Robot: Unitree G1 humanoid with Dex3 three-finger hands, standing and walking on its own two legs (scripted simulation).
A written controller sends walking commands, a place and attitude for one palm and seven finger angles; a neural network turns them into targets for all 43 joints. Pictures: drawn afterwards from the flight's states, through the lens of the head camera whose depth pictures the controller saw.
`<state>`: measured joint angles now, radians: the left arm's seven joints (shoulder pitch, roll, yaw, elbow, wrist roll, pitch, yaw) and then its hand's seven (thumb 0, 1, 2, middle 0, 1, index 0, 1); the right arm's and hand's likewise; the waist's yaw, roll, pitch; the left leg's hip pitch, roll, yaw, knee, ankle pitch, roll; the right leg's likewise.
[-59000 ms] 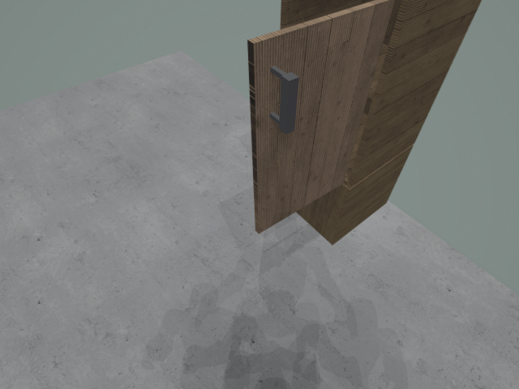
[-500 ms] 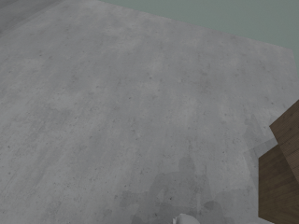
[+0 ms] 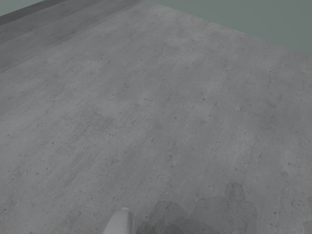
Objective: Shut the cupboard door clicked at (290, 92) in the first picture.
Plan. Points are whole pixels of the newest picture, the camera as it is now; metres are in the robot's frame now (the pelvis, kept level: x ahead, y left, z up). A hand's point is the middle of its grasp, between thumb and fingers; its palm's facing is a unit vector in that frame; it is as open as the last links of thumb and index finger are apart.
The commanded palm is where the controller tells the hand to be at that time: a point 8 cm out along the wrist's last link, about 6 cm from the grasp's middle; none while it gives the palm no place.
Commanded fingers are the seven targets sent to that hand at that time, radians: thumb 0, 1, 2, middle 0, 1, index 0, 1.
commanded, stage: walk to a spot facing it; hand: left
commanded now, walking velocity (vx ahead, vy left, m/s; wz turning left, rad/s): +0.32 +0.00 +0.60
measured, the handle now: out of the picture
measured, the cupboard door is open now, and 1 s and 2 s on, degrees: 23 23 23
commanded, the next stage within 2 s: turn to face it in 0.38 s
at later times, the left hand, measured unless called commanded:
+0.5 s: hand (74, 192) +0.26 +0.28 -0.17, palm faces +0.26 -0.96 -0.15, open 7.4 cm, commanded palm none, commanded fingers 0.00 0.90 0.90 -0.20 -0.30 -0.20 -0.30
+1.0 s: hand (88, 154) +0.40 +0.27 -0.18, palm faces +0.08 -0.97 -0.21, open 7.3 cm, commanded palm none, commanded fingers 0.00 0.90 0.90 -0.20 -0.30 -0.20 -0.30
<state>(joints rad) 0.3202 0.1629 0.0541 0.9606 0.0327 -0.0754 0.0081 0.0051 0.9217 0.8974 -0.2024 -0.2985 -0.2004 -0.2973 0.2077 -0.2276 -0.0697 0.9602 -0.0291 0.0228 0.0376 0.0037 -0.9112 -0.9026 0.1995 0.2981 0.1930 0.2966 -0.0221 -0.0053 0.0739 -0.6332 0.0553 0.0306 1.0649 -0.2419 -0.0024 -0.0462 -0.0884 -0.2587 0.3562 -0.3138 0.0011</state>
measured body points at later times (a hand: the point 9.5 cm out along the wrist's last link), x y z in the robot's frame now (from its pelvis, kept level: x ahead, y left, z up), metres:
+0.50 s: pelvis +0.20 +0.08 +0.00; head +0.22 +0.11 +0.45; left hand +0.24 +0.33 -0.15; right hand +0.30 -0.15 -0.13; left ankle +0.18 +0.11 -0.75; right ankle +0.31 -0.10 -0.66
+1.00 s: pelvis +0.37 +0.09 -0.01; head +0.42 +0.09 +0.44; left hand +0.39 +0.33 -0.16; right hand +0.43 -0.14 -0.16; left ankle +0.36 +0.24 -0.67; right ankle +0.39 +0.00 -0.75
